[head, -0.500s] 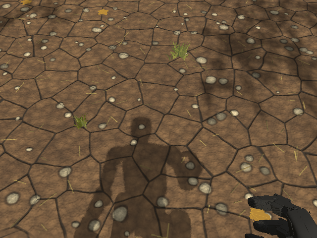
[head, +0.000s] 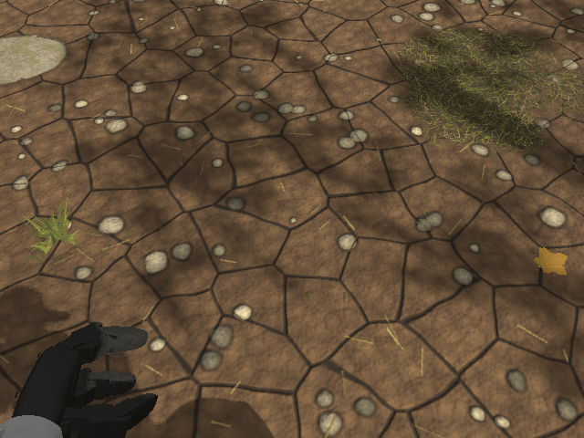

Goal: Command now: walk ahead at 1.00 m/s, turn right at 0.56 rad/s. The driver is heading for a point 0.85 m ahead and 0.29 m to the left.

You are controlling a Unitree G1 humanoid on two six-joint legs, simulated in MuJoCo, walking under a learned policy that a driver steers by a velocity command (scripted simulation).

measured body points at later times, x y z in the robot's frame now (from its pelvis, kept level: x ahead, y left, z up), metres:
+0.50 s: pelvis +0.47 +0.02 -0.01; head +0.51 +0.03 +0.44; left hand +0.39 +0.28 -0.14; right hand +0.70 -0.19 -0.11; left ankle +0.67 +0.11 -0.69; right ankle +0.24 -0.06 -0.71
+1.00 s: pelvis +0.93 +0.12 -0.01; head +0.97 +0.16 +0.44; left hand +1.02 +0.44 -0.07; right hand +1.08 -0.13 -0.13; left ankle +0.68 +0.10 -0.64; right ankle +1.12 +0.11 -0.72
